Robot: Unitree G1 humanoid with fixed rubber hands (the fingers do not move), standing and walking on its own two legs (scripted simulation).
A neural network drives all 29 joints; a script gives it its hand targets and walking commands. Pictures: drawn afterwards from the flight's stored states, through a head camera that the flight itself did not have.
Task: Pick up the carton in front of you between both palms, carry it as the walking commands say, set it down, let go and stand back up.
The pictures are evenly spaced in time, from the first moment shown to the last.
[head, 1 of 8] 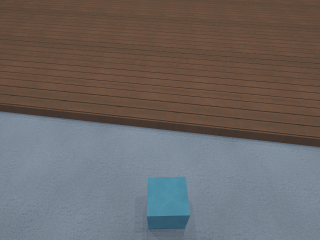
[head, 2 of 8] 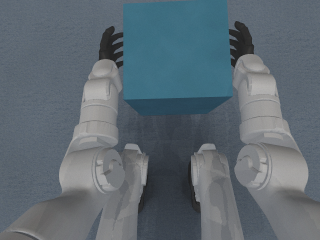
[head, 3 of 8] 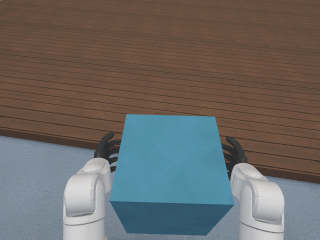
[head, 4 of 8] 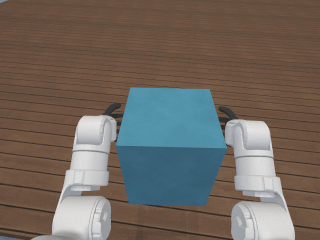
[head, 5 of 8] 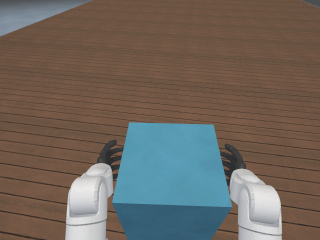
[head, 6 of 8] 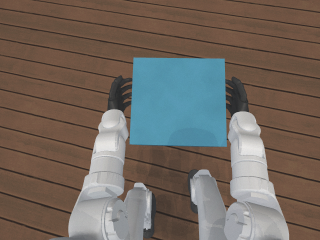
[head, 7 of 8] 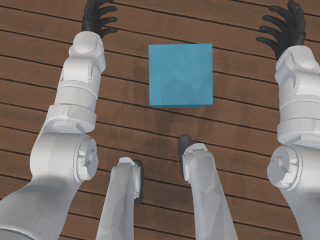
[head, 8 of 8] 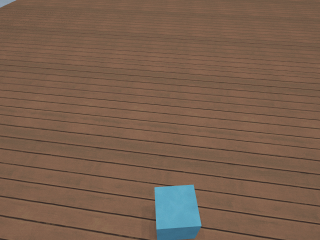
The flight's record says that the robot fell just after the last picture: no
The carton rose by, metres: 0.86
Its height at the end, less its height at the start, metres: +0.09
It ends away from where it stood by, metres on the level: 2.36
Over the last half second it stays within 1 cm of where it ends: yes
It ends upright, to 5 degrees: yes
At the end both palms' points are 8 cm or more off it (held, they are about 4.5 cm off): yes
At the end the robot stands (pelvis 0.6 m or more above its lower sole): yes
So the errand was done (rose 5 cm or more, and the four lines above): yes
